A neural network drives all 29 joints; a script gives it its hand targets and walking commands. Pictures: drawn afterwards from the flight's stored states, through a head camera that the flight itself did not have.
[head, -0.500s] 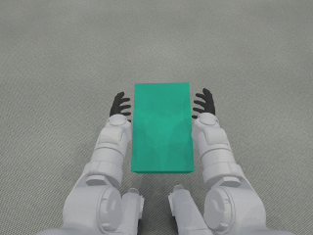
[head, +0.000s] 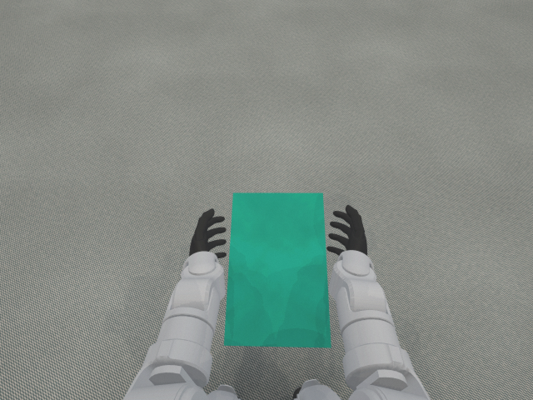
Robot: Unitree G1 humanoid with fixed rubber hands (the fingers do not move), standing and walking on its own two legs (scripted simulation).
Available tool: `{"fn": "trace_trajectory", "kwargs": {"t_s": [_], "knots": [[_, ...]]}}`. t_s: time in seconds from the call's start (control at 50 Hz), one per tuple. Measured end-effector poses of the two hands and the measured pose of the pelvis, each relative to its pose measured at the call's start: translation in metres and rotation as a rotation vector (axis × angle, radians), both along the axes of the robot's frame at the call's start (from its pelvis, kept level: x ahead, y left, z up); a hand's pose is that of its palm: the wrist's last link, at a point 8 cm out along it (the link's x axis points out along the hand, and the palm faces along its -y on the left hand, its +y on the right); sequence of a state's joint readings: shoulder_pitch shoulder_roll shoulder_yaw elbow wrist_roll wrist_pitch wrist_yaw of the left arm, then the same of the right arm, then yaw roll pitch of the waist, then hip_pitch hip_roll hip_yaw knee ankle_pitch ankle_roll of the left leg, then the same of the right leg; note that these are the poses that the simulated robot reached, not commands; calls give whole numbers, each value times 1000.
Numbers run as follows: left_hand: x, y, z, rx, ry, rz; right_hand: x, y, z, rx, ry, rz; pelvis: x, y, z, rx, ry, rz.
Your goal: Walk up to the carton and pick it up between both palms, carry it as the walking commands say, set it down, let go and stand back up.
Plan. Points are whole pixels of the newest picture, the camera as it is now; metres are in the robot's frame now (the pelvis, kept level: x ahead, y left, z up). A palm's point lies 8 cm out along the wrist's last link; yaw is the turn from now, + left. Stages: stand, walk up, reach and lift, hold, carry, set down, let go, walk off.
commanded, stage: reach and lift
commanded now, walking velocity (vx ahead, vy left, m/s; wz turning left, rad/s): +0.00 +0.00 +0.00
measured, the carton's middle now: (277, 270) +0.36 -0.03 -0.12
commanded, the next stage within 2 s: hold in 1.76 s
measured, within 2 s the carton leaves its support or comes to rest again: neither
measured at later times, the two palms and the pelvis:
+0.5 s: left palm (196, 238) +0.34 +0.09 +0.06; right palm (377, 239) +0.33 -0.15 +0.06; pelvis +0.02 -0.01 +0.02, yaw -1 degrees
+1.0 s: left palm (180, 248) +0.31 +0.11 +0.08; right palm (369, 238) +0.32 -0.13 +0.09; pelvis -0.01 -0.01 +0.02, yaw -1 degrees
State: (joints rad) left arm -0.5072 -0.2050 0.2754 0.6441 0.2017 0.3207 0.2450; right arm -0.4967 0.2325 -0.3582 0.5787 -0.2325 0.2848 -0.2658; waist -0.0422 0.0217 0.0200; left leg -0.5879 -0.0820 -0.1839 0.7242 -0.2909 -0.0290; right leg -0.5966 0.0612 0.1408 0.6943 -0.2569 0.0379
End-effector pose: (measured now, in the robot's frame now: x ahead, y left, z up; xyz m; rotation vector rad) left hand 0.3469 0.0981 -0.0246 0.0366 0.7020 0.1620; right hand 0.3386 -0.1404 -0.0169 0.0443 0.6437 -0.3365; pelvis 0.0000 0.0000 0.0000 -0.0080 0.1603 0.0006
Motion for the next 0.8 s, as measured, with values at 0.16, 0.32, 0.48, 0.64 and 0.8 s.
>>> {"fn": "trace_trajectory", "kwargs": {"t_s": [0.16, 0.32, 0.48, 0.64, 0.8], "knots": [[1, -6, 24, -7, -3, 0, -2, -7, 22, 16, -2, -2, 16, 2, 10, 3, -39, -14], [2, -4, 60, 11, -23, -30, -4, -11, 54, 33, -16, 60, 27, -1, 20, 6, -112, -22], [-8, -4, 81, 17, -16, -35, -12, -13, 76, 29, -4, 106, 23, -6, 23, 10, -194, -10], [-19, -9, 93, 34, 3, -13, -19, -10, 87, -21, 23, 42, 12, -9, 22, 14, -235, -5], [-27, -6, 104, 33, 1, 24, -23, -6, 95, -19, 23, 62, 3, -10, 21, 17, -256, -16]]}}
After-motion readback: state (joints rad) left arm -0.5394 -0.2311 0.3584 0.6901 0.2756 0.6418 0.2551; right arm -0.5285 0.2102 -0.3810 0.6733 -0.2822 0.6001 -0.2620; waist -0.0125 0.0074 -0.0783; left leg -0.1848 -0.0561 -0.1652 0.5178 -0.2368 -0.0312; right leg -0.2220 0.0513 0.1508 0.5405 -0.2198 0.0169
